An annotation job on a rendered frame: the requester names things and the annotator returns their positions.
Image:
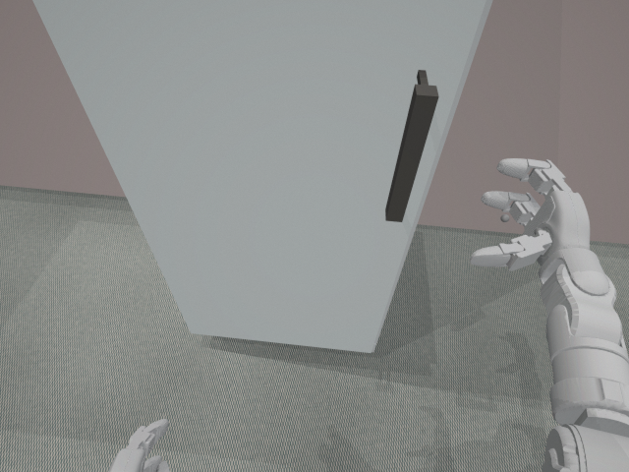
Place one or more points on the fridge door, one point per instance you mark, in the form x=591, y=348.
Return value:
x=256, y=143

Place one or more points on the right robot hand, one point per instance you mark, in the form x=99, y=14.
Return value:
x=563, y=217

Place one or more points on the right robot upper arm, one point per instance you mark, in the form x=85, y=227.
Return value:
x=573, y=448

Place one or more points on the handle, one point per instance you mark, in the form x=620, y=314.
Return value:
x=423, y=103

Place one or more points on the left robot hand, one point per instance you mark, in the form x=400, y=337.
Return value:
x=132, y=458

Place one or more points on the robot right forearm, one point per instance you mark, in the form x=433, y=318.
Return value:
x=589, y=359

